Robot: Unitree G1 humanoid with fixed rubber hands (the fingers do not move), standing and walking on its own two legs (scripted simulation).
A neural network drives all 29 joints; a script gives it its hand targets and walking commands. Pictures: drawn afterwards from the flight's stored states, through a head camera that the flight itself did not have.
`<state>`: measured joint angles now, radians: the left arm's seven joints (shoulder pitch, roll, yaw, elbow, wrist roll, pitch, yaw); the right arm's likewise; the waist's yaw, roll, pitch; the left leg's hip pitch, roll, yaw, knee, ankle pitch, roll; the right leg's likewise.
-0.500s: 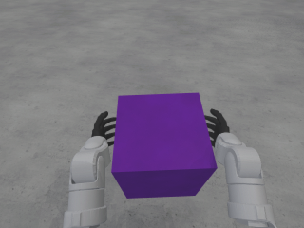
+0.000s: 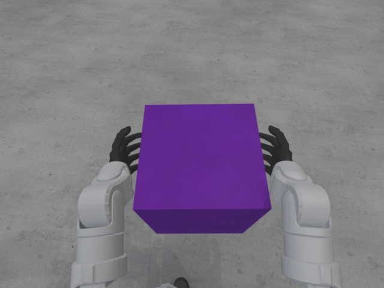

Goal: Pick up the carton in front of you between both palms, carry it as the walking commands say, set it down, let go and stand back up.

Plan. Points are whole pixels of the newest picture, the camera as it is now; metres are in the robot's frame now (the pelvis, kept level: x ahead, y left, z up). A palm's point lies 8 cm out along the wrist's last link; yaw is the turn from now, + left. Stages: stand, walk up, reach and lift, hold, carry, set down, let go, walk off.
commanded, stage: carry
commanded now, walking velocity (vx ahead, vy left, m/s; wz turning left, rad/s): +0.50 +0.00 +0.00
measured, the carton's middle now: (199, 176) +0.35 +0.00 +0.01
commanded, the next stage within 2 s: none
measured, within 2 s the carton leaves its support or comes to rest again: neither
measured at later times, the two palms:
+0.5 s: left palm (160, 84) +0.57 +0.09 +0.09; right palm (277, 81) +0.58 -0.21 +0.08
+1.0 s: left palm (154, 23) +0.89 +0.13 +0.09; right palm (244, 18) +0.89 -0.17 +0.09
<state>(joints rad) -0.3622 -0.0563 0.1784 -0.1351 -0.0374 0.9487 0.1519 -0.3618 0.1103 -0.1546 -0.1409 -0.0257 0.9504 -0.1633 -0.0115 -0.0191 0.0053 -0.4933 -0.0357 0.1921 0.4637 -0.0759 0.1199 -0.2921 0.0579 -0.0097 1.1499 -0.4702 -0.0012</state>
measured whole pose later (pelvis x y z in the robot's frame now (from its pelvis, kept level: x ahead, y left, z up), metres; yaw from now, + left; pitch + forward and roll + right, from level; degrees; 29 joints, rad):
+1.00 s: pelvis +0.64 -0.02 +0.00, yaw +0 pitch +3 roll +1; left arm -0.05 -0.13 0.09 -0.47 0.07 1.24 0.12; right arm -0.06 0.13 -0.05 -0.43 -0.07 1.23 -0.11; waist -0.01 -0.04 -0.10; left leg -0.46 0.05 0.25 0.54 -0.14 0.09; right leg -0.18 -0.08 -0.08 0.98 -0.46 0.02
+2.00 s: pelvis +1.29 -0.02 -0.01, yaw +0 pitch +3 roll +1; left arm -0.02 -0.13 0.06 -0.54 0.07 1.23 0.11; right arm -0.03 0.13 -0.03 -0.53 -0.07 1.23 -0.12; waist 0.00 -0.04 -0.10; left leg -0.49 0.04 0.24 0.51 -0.07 0.08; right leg 0.06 -0.10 -0.16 0.51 -0.48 0.04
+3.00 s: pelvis +1.94 -0.02 +0.01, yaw +1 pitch +3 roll +1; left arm -0.01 -0.13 0.05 -0.58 0.06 1.21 0.11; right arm -0.02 0.13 -0.03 -0.59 -0.07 1.23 -0.12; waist 0.00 0.01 -0.07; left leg -0.53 0.06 0.21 0.46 0.06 0.00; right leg 0.09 -0.04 -0.18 0.26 -0.39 0.01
